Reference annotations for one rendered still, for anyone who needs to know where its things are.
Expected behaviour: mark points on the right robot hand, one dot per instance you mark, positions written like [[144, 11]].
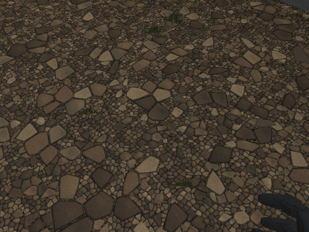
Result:
[[289, 205]]

